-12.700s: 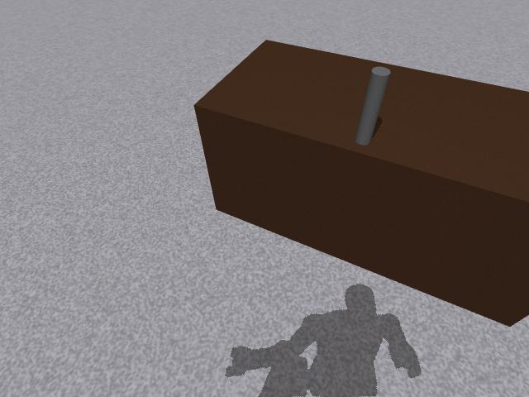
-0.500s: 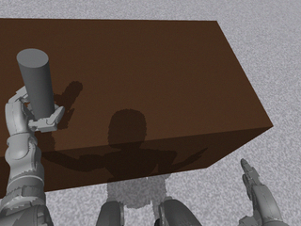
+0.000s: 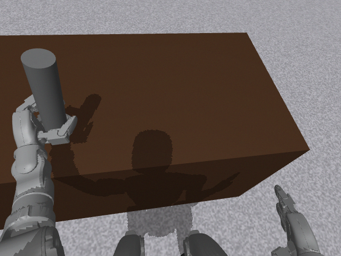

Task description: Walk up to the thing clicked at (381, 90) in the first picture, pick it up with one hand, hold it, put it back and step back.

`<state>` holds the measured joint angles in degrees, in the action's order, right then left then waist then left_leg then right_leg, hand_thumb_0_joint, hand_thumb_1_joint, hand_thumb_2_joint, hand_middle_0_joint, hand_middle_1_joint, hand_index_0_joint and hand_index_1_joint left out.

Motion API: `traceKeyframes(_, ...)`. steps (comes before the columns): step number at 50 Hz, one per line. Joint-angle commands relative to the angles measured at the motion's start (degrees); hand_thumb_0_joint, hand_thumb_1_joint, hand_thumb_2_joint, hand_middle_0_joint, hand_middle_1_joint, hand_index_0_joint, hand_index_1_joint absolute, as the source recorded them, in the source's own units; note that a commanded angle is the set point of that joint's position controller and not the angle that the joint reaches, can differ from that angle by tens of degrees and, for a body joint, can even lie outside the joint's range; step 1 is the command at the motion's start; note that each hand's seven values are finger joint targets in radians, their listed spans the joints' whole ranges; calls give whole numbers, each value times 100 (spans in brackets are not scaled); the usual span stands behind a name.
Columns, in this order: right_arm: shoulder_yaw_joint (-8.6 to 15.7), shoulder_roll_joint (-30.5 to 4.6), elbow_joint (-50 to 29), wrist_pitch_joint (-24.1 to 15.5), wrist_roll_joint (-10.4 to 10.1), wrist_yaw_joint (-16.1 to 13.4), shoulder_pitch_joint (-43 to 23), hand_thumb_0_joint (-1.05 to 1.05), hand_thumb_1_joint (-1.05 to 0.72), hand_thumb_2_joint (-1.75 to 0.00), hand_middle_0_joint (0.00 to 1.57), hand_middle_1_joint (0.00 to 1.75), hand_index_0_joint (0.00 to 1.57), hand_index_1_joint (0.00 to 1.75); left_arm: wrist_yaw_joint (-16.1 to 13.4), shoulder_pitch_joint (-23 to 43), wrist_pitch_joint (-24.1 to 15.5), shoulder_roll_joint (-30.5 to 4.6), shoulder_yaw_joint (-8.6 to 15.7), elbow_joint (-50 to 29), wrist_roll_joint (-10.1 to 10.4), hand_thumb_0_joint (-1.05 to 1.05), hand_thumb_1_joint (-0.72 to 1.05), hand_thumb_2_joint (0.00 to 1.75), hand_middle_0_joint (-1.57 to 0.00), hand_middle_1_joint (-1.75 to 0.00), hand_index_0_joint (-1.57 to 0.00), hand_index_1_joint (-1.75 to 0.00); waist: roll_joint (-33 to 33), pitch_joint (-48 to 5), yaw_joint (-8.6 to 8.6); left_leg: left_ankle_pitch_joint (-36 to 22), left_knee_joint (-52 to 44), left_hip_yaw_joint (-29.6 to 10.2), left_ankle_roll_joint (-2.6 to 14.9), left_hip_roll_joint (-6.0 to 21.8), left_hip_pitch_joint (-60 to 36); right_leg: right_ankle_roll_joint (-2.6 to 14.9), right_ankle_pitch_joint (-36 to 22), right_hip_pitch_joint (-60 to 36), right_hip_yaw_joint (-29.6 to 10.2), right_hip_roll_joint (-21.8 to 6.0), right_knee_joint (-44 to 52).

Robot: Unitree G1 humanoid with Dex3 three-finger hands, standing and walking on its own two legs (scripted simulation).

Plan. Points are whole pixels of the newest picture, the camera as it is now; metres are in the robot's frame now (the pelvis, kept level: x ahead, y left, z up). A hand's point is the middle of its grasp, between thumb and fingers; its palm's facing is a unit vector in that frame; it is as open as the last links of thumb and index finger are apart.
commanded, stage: settle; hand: left
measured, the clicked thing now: (50, 104) +0.43 +0.23 +0.10
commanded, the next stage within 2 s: lift in 0.36 s
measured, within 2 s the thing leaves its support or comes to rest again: neither
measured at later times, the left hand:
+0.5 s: hand (55, 110) +0.44 +0.24 +0.06, palm faces +0.22 -0.98 +0.01, open 7.4 cm
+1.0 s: hand (55, 107) +0.40 +0.21 +0.12, palm faces +0.21 -0.98 -0.01, open 7.4 cm
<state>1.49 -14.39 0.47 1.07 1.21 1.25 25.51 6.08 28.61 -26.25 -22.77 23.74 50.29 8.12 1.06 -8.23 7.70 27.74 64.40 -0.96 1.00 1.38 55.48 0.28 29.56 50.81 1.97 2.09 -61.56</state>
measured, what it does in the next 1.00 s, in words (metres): stands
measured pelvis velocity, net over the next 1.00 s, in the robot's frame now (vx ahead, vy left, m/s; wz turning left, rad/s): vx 0.01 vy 0.00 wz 0.00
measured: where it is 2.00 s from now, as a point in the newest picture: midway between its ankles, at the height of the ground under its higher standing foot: outside the picture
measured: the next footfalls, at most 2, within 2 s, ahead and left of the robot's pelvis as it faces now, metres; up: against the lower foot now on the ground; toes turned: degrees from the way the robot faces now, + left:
none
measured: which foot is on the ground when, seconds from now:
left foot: down 0.00-1.00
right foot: down 0.00-1.00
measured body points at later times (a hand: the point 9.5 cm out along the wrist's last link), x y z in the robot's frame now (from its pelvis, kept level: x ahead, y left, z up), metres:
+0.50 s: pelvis +0.00 +0.00 +0.01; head +0.09 +0.03 +0.45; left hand +0.42 +0.29 +0.07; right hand +0.15 -0.25 -0.01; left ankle +0.03 +0.10 -0.66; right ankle +0.00 -0.12 -0.66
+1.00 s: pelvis +0.01 +0.00 +0.03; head +0.05 +0.01 +0.48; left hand +0.38 +0.26 +0.13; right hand +0.16 -0.26 -0.01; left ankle +0.03 +0.10 -0.66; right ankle +0.00 -0.12 -0.66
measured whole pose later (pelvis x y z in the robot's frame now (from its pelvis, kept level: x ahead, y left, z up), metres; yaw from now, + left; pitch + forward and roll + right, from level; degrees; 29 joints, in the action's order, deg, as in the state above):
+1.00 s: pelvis +0.01 +0.00 +0.03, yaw +0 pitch +12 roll -2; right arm 4.4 -13.6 11.7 2.5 -1.2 -1.0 22.8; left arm 1.8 18.7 -13.7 -15.9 16.0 30.5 10.0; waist -1.2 -8.2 3.0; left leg 24.8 53.2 0.7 1.2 0.7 40.1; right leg 0.0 26.6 36.3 0.2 1.4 -51.2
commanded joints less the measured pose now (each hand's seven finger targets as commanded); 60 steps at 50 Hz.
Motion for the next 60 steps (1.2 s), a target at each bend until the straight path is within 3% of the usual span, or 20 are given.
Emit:
traceKeyframes(1,475,-748,-789,-253,-43,-41,193,0,55,-5,5,5,5,5,51,1967,-293,-1256,92,-1123,106,0,49,143,-147,-151,-147,-153,-915,-2254,-91,-2093,-840,-136,-30,18,-2096,87,-1942,-682,-103,-23,747)
traceKeyframes(6,667,-946,-783,-246,-68,-68,70,0,55,-5,5,5,5,5,75,2060,-242,-1379,184,-1221,154,0,51,142,-145,-150,-146,-152,-763,-2313,-83,-2030,-932,-155,-31,33,-2301,77,-1862,-677,-84,-6,815)
traceKeyframes(10,403,-687,-658,-241,-83,-64,1,0,55,-5,5,5,5,5,66,2195,-234,-1377,151,-1283,151,0,51,141,-146,-150,-146,-152,-715,-2302,-161,-2040,-933,-108,8,-5,-2230,49,-1983,-850,-135,-30,880)
traceKeyframes(12,548,-811,-720,-261,-83,-91,9,0,55,-5,5,5,5,5,89,2212,-224,-1313,126,-1275,192,0,49,144,-146,-152,-147,-154,-632,-2461,-78,-2119,-935,-107,13,8,-2350,42,-2097,-938,-136,-25,906)
traceKeyframes(14,349,-633,-517,-256,-80,-77,18,0,55,-5,5,5,5,5,80,2366,-217,-1351,77,-1377,140,0,50,143,-146,-151,-146,-153,-823,-2282,-143,-1949,-1003,-90,-7,-4,-2343,57,-1894,-812,-151,-38,946)
traceKeyframes(17,556,-830,-555,-255,-65,-104,-86,0,56,-5,5,5,5,5,65,2262,-163,-1385,89,-1264,121,0,53,143,-145,-151,-146,-152,-865,-2381,-135,-2068,-1057,-107,-32,10,-2484,74,-1945,-893,-116,-30,969)
traceKeyframes(22,417,-664,-371,-226,-91,-79,-116,0,56,-5,5,5,5,5,64,2304,-88,-1395,127,-1269,172,0,54,146,-149,-153,-149,-155,-928,-2344,-203,-2305,-1068,-107,-26,13,-2513,80,-2103,-992,-111,-33,1002)
traceKeyframes(25,563,-821,-347,-227,-84,-96,-106,0,56,-5,5,5,5,5,75,2357,-61,-1331,81,-1288,169,0,54,141,-143,-151,-145,-151,-849,-2291,-124,-2247,-1173,-172,-53,58,-2590,101,-1976,-900,-64,-17,1022)
traceKeyframes(29,831,-1005,-348,-215,-95,-123,-166,0,57,-4,5,5,5,5,-1,1978,41,-1140,27,-1360,183,0,54,138,-141,-147,-143,-147,-800,-2326,-217,-2305,-1294,-182,-79,63,-2774,111,-1978,-1015,-36,1,1086)
traceKeyframes(35,527,-675,-269,-232,-160,-141,-237,0,56,-5,5,5,5,5,-74,1945,159,-991,-185,-2076,211,0,47,138,-140,-148,-142,-148,-751,-2343,-344,-2382,-1386,-79,-27,13,-2867,69,-2223,-1406,-98,-25,1247)
traceKeyframes(37,705,-826,-133,-189,-161,-178,-173,0,57,-4,5,5,5,5,-106,1804,221,-903,-251,-2232,218,0,47,138,-141,-148,-143,-148,-668,-2196,-359,-2354,-1495,-110,-42,25,-2889,71,-2173,-1435,-75,-17,1299)
traceKeyframes(39,499,-595,-28,-192,-207,-164,-169,0,57,-4,5,5,5,5,-174,1691,309,-933,-263,-2495,228,0,48,138,-142,-149,-143,-149,-834,-2124,-466,-2293,-1552,-40,-34,-4,-2919,74,-2144,-1563,-112,-42,1367)
traceKeyframes(40,625,-706,-23,-180,-209,-187,-199,0,57,-5,5,5,5,5,-211,1503,379,-909,-229,-2503,232,0,48,140,-142,-149,-144,-150,-789,-2183,-456,-2419,-1554,-32,-35,4,-3022,62,-2254,-1605,-110,-33,1390)
traceKeyframes(41,739,-799,-23,-176,-211,-204,-249,0,57,-4,5,5,5,5,-214,1461,450,-683,-443,-2673,234,0,46,138,-142,-149,-144,-149,-742,-1975,-372,-2222,-1632,-29,-30,-1,-2996,55,-2154,-1590,-114,-26,1453)
traceKeyframes(42,798,-861,5,-173,-203,-216,-120,0,57,-4,5,5,5,5,-270,1331,516,-737,-360,-2876,243,0,45,138,-141,-148,-143,-149,-736,-2164,-386,-2363,-1627,-27,-26,3,-3130,50,-2276,-1712,-110,-26,1465)
traceKeyframes(49,746,-736,169,-147,-302,-320,-439,0,58,-4,5,5,5,5,-489,957,1035,-216,-691,-3607,307,0,48,137,-139,-147,-142,-146,-358,-1481,-498,-1946,-2014,-58,-41,12,-3075,47,-1918,-1832,-54,-9,1714)
traceKeyframes(54,769,-755,197,-179,-347,-417,-401,0,57,-4,5,5,5,5,-603,645,1365,-149,-727,-4026,315,0,44,138,-142,-149,-144,-149,-101,-1549,-506,-2224,-2030,74,29,-34,-3266,-26,-2339,-2206,-151,-61,1873)
traceKeyframes(55,620,-589,251,-171,-338,-418,-394,0,57,-4,5,5,5,5,-618,656,1426,-11,-877,-4163,300,0,42,138,-142,-150,-145,-150,-219,-1521,-522,-2307,-2023,101,27,-52,-3323,-35,-2440,-2249,-172,-74,1901)
traceKeyframes(56,646,-634,463,-151,-335,-421,-308,0,57,-4,5,5,5,5,-643,620,1490,-135,-740,-4261,293,0,44,138,-142,-149,-144,-149,-278,-1455,-586,-2256,-2090,86,17,-49,-3318,-14,-2341,-2243,-158,-71,1909)
traceKeyframes(60,790,-738,433,-181,-348,-492,-550,0,57,-4,5,5,5,5,-758,555,1715,-113,-752,-4751,263,0,45,135,-140,-147,-142,-147,-332,-1435,-601,-2078,-2202,159,3,-95,-3415,-28,-2278,-2431,-219,-120,2100)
